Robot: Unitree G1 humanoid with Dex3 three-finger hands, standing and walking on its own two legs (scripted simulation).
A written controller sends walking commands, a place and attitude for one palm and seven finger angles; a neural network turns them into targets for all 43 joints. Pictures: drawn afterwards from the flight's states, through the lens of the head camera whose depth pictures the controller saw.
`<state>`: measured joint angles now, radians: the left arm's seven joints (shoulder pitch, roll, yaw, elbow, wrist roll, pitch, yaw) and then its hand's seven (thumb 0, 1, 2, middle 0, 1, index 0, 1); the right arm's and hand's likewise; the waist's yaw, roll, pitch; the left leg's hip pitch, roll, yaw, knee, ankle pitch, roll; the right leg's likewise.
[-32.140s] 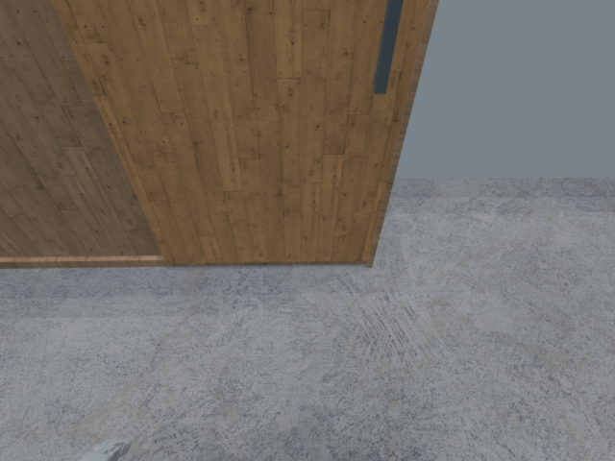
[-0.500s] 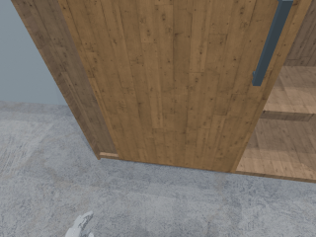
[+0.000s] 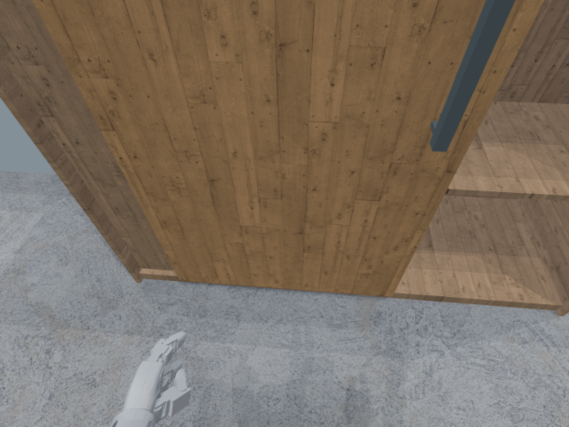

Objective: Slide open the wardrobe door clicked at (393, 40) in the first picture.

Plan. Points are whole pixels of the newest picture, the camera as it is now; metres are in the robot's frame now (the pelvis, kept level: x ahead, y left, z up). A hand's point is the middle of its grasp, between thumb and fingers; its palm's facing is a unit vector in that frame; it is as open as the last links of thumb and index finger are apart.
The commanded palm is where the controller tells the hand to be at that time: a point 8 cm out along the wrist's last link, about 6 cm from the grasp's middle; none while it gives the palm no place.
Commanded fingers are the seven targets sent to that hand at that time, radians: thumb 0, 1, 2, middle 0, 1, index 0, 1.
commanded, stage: stop stepping back and stand still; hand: right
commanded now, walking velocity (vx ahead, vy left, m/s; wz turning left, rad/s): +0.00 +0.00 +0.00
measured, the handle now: (462, 72) +0.63 -0.25 +0.18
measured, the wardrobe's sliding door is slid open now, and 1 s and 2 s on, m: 0.61 0.61 0.61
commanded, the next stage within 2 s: let the arm hang, fingers relaxed in 0.22 s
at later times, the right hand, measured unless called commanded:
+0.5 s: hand (483, 420) +0.17 -0.26 -0.09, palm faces +0.05 +0.93 -0.37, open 7.4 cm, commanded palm none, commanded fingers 0.00 -0.90 -0.90 0.20 0.30 0.20 0.30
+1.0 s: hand out of the picture -0.06 -0.22 -0.17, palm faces +0.03 +0.98 -0.21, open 7.4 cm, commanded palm none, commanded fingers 0.00 -0.90 -0.90 0.20 0.30 0.20 0.30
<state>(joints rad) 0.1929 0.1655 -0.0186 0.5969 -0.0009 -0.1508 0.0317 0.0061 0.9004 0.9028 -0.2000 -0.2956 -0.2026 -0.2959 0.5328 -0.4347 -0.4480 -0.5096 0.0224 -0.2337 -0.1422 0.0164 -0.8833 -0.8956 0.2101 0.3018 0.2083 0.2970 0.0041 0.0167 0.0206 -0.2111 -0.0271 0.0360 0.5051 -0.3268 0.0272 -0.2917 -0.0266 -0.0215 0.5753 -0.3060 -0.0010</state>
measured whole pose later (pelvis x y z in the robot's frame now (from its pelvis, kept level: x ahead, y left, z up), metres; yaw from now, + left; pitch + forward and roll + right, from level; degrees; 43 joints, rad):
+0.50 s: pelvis +0.00 -0.03 -0.01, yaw -1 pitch +2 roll +0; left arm 0.16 0.28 0.01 0.77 0.03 -0.01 -0.01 0.00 0.90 0.90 -0.20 -0.30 -0.20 -0.30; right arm 0.25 -0.30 -0.07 0.47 -0.04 0.04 -0.01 0.01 -0.90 -0.90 0.20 0.30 0.19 0.29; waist 0.02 -0.03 -0.03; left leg -0.27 0.04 0.04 0.62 -0.38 -0.02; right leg -0.33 0.04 -0.03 0.63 -0.33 -0.05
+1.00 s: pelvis -0.01 -0.04 +0.01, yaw -1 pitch +0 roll +1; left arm 0.29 0.14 -0.01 1.11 0.02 0.01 0.03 0.01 0.92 0.90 -0.20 -0.30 -0.20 -0.30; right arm 0.32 -0.18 0.00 1.15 -0.02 0.02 -0.03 0.01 -0.91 -0.90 0.20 0.30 0.20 0.29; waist -0.01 -0.01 0.06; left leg -0.14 0.05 0.03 0.40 -0.26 -0.04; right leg -0.20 0.05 -0.04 0.43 -0.22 -0.07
